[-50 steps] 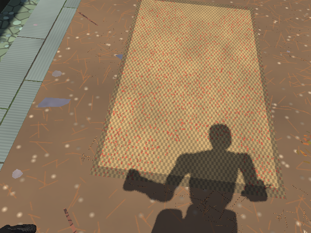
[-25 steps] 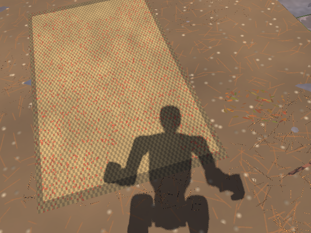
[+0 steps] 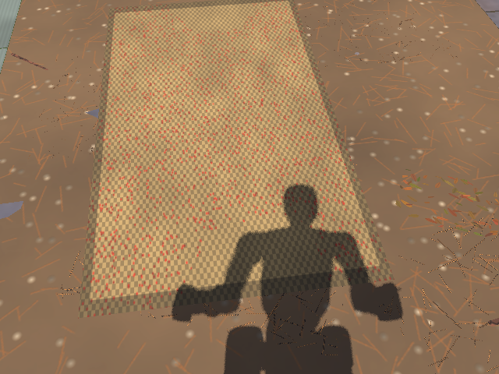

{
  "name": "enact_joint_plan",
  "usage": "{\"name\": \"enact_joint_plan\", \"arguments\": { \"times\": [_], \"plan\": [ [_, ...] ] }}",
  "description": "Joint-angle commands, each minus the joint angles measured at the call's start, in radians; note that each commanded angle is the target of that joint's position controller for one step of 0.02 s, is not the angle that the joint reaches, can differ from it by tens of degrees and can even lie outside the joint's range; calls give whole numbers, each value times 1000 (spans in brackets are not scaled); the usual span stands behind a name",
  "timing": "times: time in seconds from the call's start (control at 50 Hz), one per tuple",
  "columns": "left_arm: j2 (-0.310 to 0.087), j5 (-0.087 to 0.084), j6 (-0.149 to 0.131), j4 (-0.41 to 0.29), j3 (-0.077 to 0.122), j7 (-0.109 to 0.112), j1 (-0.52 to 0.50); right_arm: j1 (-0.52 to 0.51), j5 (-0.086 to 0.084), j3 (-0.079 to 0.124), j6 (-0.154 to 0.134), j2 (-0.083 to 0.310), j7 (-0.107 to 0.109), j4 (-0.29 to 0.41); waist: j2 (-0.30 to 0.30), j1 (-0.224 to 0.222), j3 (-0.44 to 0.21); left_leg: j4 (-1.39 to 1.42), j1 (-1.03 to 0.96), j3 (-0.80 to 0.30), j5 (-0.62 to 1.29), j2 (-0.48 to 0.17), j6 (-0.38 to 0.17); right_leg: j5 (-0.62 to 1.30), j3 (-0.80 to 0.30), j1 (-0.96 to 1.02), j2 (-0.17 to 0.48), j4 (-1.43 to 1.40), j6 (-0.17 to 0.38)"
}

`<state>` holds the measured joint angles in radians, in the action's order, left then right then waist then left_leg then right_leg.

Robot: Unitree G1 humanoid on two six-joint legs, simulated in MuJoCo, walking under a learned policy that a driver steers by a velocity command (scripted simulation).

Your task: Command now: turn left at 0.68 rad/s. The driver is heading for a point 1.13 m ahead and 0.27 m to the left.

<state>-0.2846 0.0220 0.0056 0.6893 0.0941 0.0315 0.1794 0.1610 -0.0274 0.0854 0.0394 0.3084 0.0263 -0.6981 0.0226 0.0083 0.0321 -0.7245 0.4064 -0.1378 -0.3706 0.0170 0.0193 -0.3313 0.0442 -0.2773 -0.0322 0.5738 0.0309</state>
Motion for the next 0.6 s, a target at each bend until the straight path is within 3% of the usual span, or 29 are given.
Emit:
{"name": "enact_joint_plan", "arguments": {
  "times": [0.02, 0.04, 0.06, 0.1, 0.18, 0.22, 0.26, 0.32, 0.34, 0.36, 0.38, 0.4, 0.42, 0.44, 0.46, 0.5, 0.54, 0.6],
  "plan": [
    [-106, 16, -24, -92, 24, 3, 13, -29, 8, 50, -4, 143, -6, 108, -177, -13, -114, -460, 291, 30, -247, -43, 30, 596, -422, 224, 472, -245, 261],
    [-95, 8, -26, -107, 21, 9, -41, -13, 0, 56, 7, 138, -10, 97, -107, 15, -97, -514, 284, 36, -189, -66, 43, 577, -318, 195, 424, -235, 230],
    [-109, -4, -28, -108, 25, 12, -80, -7, -3, 48, 17, 113, -12, 94, -95, 26, -63, -484, 294, 52, -111, -91, 57, 526, -226, 177, 375, -244, 194],
    [-132, -2, -24, -98, 31, 25, -58, -48, -7, 35, 25, 75, -21, 115, -129, -8, -44, -424, 289, 105, -15, -103, 79, 503, -109, 178, 325, -259, 174],
    [-170, -6, -8, -80, 47, 25, -6, -120, -3, 16, 27, 38, -53, 175, -152, -55, -88, -197, 196, 170, -1, -110, 69, 531, 8, 239, 343, -230, 172],
    [-208, -25, -18, -65, 62, 5, 37, -128, -10, 18, 30, 57, -65, 184, -155, -73, -123, -137, 116, 209, -22, -110, 41, 190, 9, 225, 379, -298, 163],
    [-224, -43, -39, -58, 67, -12, 30, -133, -17, 27, 29, 86, -73, 190, -182, -63, -90, -86, 88, 230, -55, -109, -1, -124, -13, 205, 404, -359, 141],
    [-221, -59, -49, -45, 67, -29, -9, -73, -13, 31, 17, 85, -81, 153, -136, -9, -44, 60, -34, 291, -72, -90, -69, -217, 50, 174, 405, -333, 99],
    [-206, -61, -47, -42, 62, -31, -41, 21, -14, 35, 12, 81, -77, 105, -104, 42, -51, 143, -176, 342, -27, -50, -94, -189, 117, 111, 367, -248, 75],
    [-159, -51, -49, -42, 47, -32, -52, 182, -18, 61, 7, 124, -65, 36, -29, 111, -91, 192, -392, 345, -36, 4, -135, -50, 201, 6, 296, -22, 39],
    [-88, -32, -56, -92, 21, -33, -145, 403, -24, 98, -4, 224, -55, -25, 192, 211, -73, 277, -648, 5, -88, -142, -246, -151, 240, -349, 205, 477, -24],
    [-36, -35, -95, -208, 1, -30, -227, 362, -8, 99, -55, 330, -65, 24, 352, 150, -54, 484, -735, -657, -297, -328, -450, -302, 28, -804, -6, 747, -76],
    [-83, 84, -69, -203, -8, -54, -272, 297, 73, 71, -33, 246, -53, 51, 146, 179, -21, 557, -672, -581, -281, -378, -368, -212, -62, -876, 91, 771, -74],
    [-95, 63, -68, -184, -6, -69, -229, 256, 75, 50, -33, 201, -42, 55, 116, 130, 11, 532, -598, -464, -238, -349, -346, -118, -64, -819, 123, 736, -66],
    [-124, 49, -69, -135, -3, -78, -146, 228, 70, 32, -43, 157, -40, 47, 45, 76, 28, 535, -521, -346, -176, -294, -310, -18, -54, -721, 154, 653, -69],
    [-137, 53, -47, -91, -6, -95, -79, 175, 50, 3, -74, 113, -37, 37, 79, 19, 39, 593, -387, -210, -70, -193, -264, 99, -31, -545, 153, 549, -88],
    [-122, 41, -28, -86, -17, -102, -104, 213, 41, -1, -102, 118, -44, 4, 56, 17, 65, 626, -371, -146, 64, -169, -259, 165, -5, -525, 138, 483, -92],
    [-83, 21, -31, -106, -40, -103, -205, 273, 35, -1, -120, 124, -46, -39, 45, 47, 99, 639, -386, -68, 250, -143, -245, 257, 24, -504, 108, 291, -74]
  ]
}}
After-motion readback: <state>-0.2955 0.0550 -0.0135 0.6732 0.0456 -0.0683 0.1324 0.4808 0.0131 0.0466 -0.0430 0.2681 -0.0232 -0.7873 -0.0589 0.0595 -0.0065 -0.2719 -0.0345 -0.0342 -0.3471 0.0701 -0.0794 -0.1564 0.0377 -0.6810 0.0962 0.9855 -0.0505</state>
